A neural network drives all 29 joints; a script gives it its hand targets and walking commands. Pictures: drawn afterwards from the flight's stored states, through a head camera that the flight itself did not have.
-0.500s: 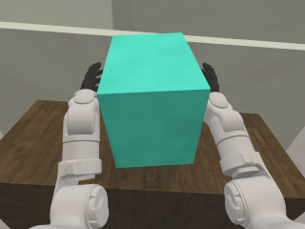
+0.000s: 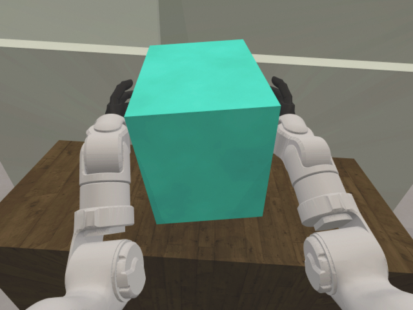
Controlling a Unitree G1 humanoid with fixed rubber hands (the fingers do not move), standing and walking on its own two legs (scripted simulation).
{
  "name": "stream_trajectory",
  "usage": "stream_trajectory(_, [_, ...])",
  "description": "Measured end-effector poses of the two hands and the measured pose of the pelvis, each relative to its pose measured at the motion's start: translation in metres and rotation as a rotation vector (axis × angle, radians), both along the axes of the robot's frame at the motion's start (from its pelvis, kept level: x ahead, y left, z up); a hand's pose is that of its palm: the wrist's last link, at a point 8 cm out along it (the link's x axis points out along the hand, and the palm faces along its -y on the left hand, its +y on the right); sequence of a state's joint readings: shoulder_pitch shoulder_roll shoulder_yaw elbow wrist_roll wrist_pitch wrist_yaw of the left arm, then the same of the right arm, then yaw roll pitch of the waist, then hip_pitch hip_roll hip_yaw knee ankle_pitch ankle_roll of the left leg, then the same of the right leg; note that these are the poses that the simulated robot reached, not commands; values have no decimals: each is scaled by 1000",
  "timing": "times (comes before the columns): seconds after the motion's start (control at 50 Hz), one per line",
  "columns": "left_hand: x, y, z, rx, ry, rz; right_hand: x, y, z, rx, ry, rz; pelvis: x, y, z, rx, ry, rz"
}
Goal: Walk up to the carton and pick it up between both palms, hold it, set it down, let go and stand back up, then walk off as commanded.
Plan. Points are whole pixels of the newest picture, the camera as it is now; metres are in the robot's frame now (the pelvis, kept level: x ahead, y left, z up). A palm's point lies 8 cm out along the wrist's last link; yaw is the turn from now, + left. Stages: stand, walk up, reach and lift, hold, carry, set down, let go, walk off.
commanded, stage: hold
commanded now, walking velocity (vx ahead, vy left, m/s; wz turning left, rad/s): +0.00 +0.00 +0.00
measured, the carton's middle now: (202, 125) +0.42 -0.01 +0.22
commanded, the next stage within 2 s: none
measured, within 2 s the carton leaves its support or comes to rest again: neither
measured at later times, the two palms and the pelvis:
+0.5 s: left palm (113, 116) +0.37 +0.15 +0.27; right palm (279, 112) +0.38 -0.15 +0.27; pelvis +0.00 +0.00 +0.00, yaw +0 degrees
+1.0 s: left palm (112, 118) +0.37 +0.15 +0.26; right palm (278, 114) +0.38 -0.15 +0.27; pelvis +0.01 +0.00 +0.00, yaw +0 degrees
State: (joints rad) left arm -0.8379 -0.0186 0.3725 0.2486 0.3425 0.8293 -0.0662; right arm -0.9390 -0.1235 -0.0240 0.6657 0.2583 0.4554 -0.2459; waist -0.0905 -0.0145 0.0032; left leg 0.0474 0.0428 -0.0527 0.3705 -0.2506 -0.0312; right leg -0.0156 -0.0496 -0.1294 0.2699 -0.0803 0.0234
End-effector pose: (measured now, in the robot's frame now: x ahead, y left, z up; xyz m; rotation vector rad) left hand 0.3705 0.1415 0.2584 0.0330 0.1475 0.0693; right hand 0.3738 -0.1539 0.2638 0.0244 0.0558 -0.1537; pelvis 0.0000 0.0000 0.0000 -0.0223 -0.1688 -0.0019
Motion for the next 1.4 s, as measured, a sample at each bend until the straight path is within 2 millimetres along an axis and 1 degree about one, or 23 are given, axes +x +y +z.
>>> stream_trajectory(0.24, [0, 2, 8, -9, -3, 2, 1, 2, 11, 1, 1, 5, 2, -3, 0, -1, 7, 4])
stream_trajectory(0.36, [1, 4, 7, -17, 13, 1, 2, 3, 9, -3, 21, 5, 2, -4, 0, 1, 11, 2])
stream_trajectory(0.48, [2, 6, 9, -21, 5, 4, 5, 6, 11, -6, 16, 9, 5, -4, 0, -1, 16, 4])
stream_trajectory(0.64, [3, 9, 7, -21, 1, 3, 6, 8, 11, -1, 14, 11, 7, -3, 0, -4, 16, 5])
stream_trajectory(0.8, [3, 9, 3, -26, 11, 2, 5, 8, 6, 4, 28, 5, 9, 0, 0, -4, 11, 0])
stream_trajectory(0.94, [2, 9, 7, -17, -5, 5, 5, 9, 8, 6, 14, 8, 9, 0, 0, -7, 8, 3])
stream_trajectory(1.06, [1, 9, 5, -18, 1, 6, 3, 9, 6, 1, 23, 10, 8, 0, 0, -5, 6, -1])
stream_trajectory(1.4, [2, 8, 9, -23, 2, 10, 5, 8, 7, -5, 29, 13, 6, -4, 0, -2, 17, 1])
